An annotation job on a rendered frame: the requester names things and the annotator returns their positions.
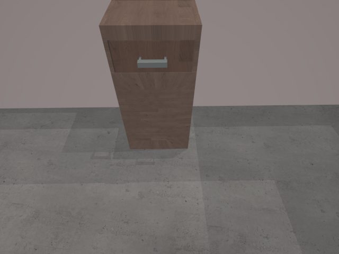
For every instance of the drawer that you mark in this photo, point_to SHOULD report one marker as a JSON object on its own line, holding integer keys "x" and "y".
{"x": 126, "y": 53}

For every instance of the cabinet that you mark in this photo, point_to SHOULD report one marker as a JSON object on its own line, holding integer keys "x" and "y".
{"x": 156, "y": 107}

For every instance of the handle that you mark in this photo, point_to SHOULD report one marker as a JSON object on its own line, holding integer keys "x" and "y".
{"x": 154, "y": 63}

